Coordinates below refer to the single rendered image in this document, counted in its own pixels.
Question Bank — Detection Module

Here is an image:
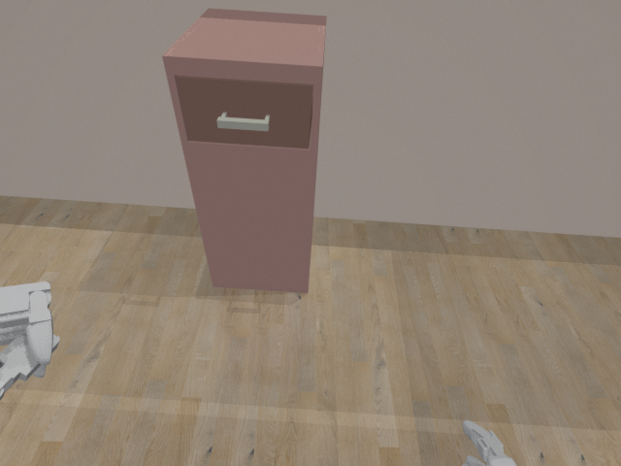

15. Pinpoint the drawer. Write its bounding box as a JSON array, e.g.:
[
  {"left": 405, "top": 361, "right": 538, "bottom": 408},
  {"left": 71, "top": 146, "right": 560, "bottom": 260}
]
[{"left": 177, "top": 76, "right": 313, "bottom": 149}]

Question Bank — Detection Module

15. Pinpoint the left robot hand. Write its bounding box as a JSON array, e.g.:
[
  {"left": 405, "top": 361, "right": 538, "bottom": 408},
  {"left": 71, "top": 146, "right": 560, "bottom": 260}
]
[{"left": 0, "top": 282, "right": 60, "bottom": 400}]

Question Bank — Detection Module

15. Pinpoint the cabinet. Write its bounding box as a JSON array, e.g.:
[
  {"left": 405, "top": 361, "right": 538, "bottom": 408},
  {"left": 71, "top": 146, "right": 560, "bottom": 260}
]
[{"left": 162, "top": 8, "right": 327, "bottom": 293}]

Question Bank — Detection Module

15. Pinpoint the handle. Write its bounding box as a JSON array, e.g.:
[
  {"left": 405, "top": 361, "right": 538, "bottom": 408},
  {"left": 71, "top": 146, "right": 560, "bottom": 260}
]
[{"left": 217, "top": 112, "right": 270, "bottom": 131}]

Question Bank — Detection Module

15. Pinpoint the right robot hand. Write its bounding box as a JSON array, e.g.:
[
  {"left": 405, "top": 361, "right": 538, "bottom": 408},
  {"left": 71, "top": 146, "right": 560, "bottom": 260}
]
[{"left": 462, "top": 420, "right": 517, "bottom": 466}]

